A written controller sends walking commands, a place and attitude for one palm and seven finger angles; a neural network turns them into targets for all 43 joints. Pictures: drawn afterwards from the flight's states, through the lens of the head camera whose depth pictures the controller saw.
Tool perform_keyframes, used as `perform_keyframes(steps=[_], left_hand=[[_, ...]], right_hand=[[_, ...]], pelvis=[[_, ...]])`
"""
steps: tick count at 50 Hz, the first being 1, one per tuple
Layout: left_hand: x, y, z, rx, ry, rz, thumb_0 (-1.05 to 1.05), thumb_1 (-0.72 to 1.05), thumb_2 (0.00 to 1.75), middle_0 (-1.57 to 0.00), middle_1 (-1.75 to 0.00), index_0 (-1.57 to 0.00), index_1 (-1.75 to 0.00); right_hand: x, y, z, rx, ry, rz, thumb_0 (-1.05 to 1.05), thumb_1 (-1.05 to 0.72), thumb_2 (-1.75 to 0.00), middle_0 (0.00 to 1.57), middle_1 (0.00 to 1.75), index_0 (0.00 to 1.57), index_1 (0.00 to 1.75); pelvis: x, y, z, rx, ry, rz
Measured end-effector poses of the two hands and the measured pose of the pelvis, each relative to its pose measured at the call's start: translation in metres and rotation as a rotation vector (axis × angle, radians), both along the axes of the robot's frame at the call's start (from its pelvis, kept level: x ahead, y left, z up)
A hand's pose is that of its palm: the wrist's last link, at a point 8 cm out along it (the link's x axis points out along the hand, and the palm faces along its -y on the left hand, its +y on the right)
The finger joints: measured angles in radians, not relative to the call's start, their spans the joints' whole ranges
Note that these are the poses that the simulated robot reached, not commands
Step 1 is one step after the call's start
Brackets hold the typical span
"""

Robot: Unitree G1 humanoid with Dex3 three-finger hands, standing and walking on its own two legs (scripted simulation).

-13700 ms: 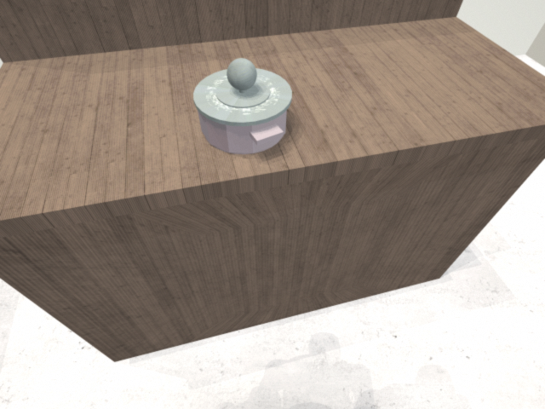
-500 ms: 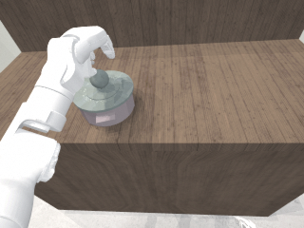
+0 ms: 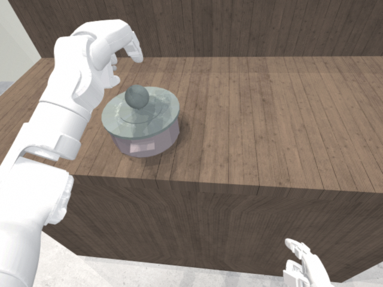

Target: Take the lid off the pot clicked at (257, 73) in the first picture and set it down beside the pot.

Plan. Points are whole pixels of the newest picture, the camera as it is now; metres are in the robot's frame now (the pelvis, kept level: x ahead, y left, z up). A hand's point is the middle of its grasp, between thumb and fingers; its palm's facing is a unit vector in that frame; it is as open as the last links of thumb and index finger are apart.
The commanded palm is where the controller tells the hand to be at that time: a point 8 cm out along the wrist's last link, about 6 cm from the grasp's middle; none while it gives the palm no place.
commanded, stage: move the open hand above the knob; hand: left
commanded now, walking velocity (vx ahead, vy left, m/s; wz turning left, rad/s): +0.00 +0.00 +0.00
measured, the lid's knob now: (137, 96) +0.47 +0.13 +0.17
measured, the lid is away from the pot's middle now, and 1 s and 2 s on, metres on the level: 0.00 0.00 0.01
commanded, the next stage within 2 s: lower the open fingers around the knob in 0.32 s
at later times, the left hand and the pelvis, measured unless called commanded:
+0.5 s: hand (122, 77) +0.43 +0.14 +0.25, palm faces -0.16 -0.01 -0.99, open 10.1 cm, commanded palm +0.40 +0.14 +0.31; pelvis -0.01 +0.01 +0.00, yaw +0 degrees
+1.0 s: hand (127, 90) +0.43 +0.14 +0.21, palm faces -0.24 -0.03 -0.97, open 10.1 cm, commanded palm +0.41 +0.14 +0.28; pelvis -0.01 +0.00 +0.00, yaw +0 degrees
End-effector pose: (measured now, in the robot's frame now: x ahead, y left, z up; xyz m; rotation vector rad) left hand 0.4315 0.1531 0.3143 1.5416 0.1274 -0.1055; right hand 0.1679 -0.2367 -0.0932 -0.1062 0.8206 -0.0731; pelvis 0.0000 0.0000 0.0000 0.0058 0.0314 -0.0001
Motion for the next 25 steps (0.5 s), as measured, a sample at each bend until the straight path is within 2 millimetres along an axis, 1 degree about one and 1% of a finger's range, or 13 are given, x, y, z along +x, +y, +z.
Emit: perform_keyframes(steps=[8, 16, 25], left_hand=[[-0.010, -0.014, -0.011, 0.009, 0.017, -0.070, 0.00, -0.42, 1.74, -0.89, -0.09, -0.89, -0.08], [-0.009, -0.010, 0.002, -0.007, -0.017, -0.044, 0.00, -0.42, 1.74, -0.89, -0.09, -0.89, -0.09], [-0.017, -0.016, -0.010, 0.008, 0.007, -0.068, 0.00, -0.42, 1.74, -0.89, -0.09, -0.89, -0.09]], right_hand=[[-0.002, 0.007, -0.006, 0.015, 0.035, 0.018, 0.01, -0.91, -0.90, 0.20, 0.30, 0.20, 0.30], [-0.016, 0.008, -0.010, 0.021, 0.051, -0.001, 0.01, -0.91, -0.90, 0.20, 0.30, 0.20, 0.30], [-0.028, 0.007, -0.012, 0.015, 0.063, -0.010, 0.01, -0.91, -0.90, 0.20, 0.30, 0.20, 0.30]], pelvis=[[0.000, 0.004, -0.001, -0.002, -0.007, 0.006], [-0.004, 0.006, -0.001, -0.001, -0.007, -0.001], [-0.010, 0.006, -0.001, -0.002, -0.020, -0.002]])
